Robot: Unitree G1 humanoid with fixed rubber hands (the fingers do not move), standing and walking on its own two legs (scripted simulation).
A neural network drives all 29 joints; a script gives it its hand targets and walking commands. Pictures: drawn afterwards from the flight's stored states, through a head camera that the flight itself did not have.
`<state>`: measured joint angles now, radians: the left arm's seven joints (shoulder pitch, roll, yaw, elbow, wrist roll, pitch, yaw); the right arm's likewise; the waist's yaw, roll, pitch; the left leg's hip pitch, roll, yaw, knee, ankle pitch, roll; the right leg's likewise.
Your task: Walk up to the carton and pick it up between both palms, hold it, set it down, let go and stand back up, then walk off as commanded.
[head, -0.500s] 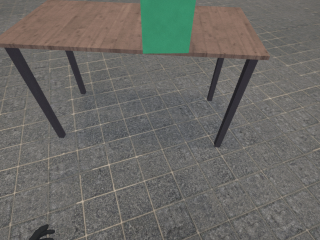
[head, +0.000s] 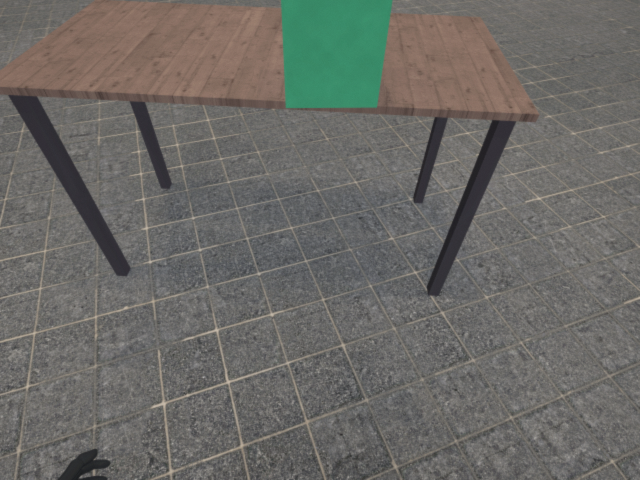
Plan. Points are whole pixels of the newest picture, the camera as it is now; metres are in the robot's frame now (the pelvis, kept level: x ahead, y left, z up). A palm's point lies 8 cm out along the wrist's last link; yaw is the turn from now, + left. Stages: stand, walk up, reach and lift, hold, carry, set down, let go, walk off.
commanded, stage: stand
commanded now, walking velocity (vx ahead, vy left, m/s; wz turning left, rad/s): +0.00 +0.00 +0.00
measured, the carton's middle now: (330, 32) +0.99 -0.03 +0.14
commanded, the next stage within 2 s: none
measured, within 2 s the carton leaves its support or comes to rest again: neither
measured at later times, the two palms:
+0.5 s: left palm out of the picture +0.13 +0.32 -0.08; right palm out of the picture +0.07 -0.32 -0.09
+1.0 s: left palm out of the picture +0.13 +0.32 -0.08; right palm out of the picture +0.07 -0.32 -0.09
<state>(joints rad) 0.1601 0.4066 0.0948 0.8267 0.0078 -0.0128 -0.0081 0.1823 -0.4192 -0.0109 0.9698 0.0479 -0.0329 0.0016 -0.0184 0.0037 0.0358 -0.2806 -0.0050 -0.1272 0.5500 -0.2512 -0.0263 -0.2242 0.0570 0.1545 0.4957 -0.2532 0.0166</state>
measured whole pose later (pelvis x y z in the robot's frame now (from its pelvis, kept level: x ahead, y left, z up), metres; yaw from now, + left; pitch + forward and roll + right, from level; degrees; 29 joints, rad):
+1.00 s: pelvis +0.00 +0.00 +0.00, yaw +0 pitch -1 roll -1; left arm 0.16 0.40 0.09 0.84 0.01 -0.01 -0.01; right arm 0.18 -0.42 -0.01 0.98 0.05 -0.03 0.00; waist -0.02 0.00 0.03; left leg -0.28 0.00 -0.13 0.54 -0.25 -0.03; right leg -0.22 0.06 0.15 0.49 -0.25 0.02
